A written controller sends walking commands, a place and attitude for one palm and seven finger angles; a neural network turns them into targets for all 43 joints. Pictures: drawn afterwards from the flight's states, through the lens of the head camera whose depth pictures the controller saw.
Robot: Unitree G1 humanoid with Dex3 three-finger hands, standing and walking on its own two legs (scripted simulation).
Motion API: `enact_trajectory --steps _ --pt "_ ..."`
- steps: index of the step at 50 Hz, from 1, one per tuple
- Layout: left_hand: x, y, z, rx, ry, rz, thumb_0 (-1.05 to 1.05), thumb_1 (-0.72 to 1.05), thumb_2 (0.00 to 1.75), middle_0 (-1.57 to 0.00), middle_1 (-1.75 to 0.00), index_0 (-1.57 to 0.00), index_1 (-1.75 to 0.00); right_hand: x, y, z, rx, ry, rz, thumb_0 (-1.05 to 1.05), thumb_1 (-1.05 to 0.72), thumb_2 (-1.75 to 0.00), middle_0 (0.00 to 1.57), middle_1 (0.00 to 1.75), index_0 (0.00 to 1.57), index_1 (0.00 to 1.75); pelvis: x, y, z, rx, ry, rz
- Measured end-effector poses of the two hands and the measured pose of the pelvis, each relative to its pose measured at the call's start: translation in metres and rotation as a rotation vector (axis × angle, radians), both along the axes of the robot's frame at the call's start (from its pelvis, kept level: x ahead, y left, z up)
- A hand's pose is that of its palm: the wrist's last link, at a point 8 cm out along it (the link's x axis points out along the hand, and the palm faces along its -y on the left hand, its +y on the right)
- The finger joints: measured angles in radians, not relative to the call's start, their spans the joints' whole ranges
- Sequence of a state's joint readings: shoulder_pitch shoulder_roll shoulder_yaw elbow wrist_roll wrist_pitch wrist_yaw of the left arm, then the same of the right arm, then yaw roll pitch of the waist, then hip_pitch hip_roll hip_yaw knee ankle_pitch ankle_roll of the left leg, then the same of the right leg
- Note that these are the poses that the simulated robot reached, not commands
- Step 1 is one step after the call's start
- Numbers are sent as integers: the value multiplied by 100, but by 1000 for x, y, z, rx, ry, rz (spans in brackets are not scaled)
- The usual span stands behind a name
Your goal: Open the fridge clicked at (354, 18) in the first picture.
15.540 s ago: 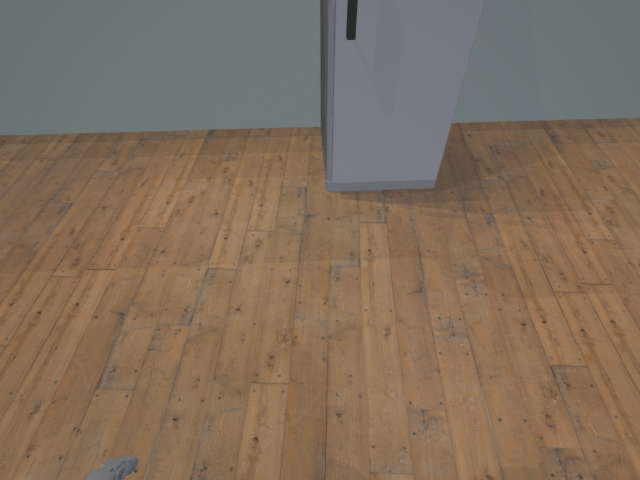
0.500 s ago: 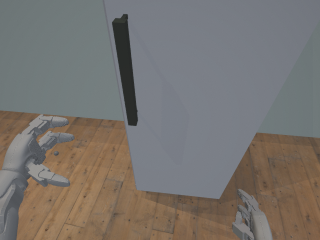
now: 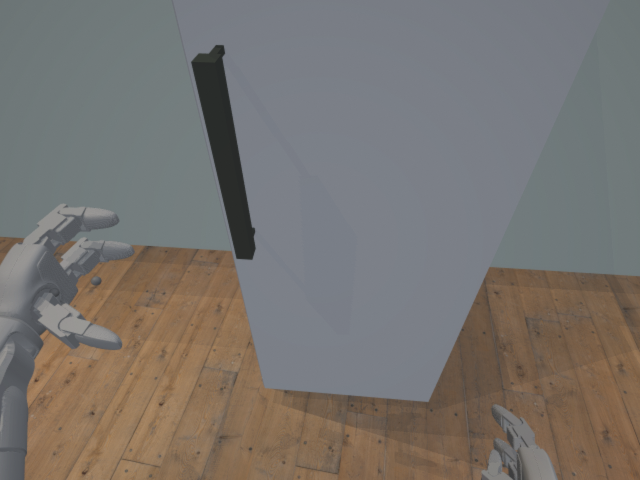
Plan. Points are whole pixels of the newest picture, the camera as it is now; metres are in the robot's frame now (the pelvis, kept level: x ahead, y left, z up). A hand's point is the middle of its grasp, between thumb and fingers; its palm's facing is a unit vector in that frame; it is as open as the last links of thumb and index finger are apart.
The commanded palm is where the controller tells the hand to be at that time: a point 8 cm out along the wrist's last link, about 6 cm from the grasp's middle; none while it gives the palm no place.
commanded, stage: raise the hand to about handle height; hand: left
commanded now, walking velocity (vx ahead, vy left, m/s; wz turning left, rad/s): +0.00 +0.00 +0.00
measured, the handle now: (234, 167) +0.50 +0.18 +0.15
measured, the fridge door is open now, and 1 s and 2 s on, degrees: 0 0 0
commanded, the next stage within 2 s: move the hooked fingers beside the handle in 0.22 s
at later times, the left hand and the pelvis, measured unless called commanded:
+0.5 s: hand (112, 262) +0.30 +0.27 +0.15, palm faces +0.07 -1.00 -0.03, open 13.9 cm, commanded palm +0.27 +0.31 +0.16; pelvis +0.01 -0.01 +0.00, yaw +0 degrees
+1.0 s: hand (144, 232) +0.35 +0.26 +0.15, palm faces +0.03 -1.00 -0.01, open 13.9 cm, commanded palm +0.33 +0.30 +0.15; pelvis +0.02 +0.00 +0.00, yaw -1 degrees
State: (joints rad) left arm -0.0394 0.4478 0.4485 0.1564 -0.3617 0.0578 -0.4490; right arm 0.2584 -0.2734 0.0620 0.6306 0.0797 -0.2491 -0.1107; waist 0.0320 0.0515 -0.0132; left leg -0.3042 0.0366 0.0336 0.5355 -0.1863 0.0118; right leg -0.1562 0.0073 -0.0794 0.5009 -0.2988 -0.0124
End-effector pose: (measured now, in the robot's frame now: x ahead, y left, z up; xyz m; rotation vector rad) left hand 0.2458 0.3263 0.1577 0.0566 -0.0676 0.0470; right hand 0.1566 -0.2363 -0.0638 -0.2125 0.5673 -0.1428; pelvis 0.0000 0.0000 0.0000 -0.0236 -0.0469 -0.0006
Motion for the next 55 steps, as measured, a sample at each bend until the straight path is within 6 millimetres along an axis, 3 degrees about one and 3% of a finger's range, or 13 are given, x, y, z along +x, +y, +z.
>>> enact_trajectory --steps 16,21,25,31,37,44,55 --pt "14 -11 3 -4 16 -7 -1 -50 30 -30 -120 -31 -120 24 -5 1 23 -24 6 1 -90 -90 20 30 20 30 10 -9 0 10 11 -2" --pt "19 -6 1 -15 25 9 -1 -50 30 -30 -120 -31 -120 27 -4 0 24 -14 6 1 -90 -90 20 30 21 30 13 -9 0 11 16 0" --pt "28 -4 -2 -23 41 22 -1 -50 30 -30 -120 -31 -120 26 -3 -3 16 6 5 1 -90 -90 20 30 21 30 12 -8 -1 8 18 7" --pt "48 -18 0 -25 25 -31 -1 -50 30 -30 -120 -30 -120 22 -2 -6 12 31 -8 1 -90 -90 20 30 21 30 12 -6 0 9 29 5" --pt "71 -14 -7 -43 68 -12 -1 -50 30 -30 -120 -31 -120 12 -3 -8 11 65 -37 1 -90 -90 20 30 21 30 14 -4 0 10 42 -6" --pt "79 -13 -1 -40 29 -18 -1 -50 30 -30 -120 -30 -120 3 -6 -11 5 97 -62 1 -90 -90 20 30 21 30 18 0 0 10 49 -15" --pt "93 -19 -9 -50 58 -19 -1 -50 30 -30 -120 -30 -120 1 -5 -14 -4 132 -68 1 -90 -90 20 30 21 30 18 4 0 7 58 -10"
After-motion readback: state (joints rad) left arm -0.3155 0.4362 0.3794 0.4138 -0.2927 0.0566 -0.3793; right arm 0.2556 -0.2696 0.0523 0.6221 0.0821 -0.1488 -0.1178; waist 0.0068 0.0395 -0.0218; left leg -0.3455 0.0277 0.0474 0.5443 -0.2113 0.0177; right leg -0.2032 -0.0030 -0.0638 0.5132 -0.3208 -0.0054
